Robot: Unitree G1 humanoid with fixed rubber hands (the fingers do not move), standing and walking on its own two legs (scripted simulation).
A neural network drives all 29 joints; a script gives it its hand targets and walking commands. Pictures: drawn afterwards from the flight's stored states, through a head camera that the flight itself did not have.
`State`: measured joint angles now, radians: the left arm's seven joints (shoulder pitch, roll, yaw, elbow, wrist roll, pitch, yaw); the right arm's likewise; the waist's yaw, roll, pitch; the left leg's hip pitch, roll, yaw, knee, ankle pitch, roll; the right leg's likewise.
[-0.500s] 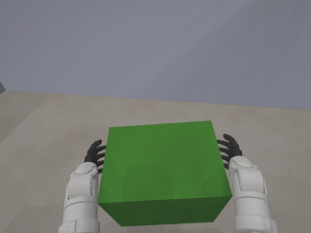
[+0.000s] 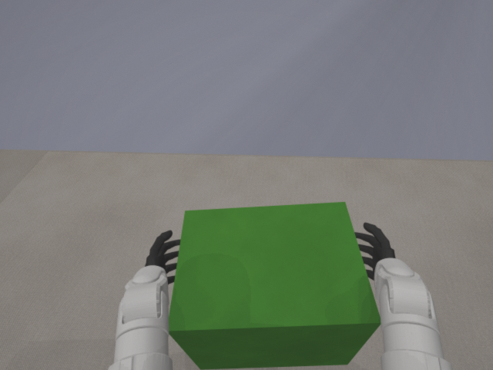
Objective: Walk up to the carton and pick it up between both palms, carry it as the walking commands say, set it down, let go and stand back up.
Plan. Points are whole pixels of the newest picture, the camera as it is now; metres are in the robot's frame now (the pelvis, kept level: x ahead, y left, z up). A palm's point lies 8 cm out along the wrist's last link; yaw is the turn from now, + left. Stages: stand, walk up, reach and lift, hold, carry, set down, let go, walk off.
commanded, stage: set down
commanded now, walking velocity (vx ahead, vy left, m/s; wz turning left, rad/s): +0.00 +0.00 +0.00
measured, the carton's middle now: (268, 290) +0.29 -0.04 -0.06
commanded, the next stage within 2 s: none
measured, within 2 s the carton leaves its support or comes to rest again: neither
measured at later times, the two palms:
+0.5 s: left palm (170, 289) +0.31 +0.14 -0.05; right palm (370, 280) +0.28 -0.23 -0.05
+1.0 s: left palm (179, 295) +0.34 +0.15 -0.14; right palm (354, 290) +0.30 -0.23 -0.14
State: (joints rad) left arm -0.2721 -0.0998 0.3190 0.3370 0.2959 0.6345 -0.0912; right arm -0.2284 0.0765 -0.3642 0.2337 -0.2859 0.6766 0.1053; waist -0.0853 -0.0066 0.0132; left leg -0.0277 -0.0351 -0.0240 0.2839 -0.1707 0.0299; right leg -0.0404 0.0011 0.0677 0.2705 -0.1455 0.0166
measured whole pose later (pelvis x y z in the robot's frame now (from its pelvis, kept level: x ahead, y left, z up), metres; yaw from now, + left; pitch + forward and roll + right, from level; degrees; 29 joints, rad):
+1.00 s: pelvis -0.06 -0.01 -0.08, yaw +1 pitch +30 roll +0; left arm -0.62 -0.04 0.44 0.52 0.29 0.37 -0.07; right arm -0.57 0.04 -0.52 0.46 -0.25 0.38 0.11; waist -0.08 0.04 -0.12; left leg -1.13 -0.06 -0.06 0.90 -0.29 0.01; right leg -1.14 0.03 0.06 0.88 -0.27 0.02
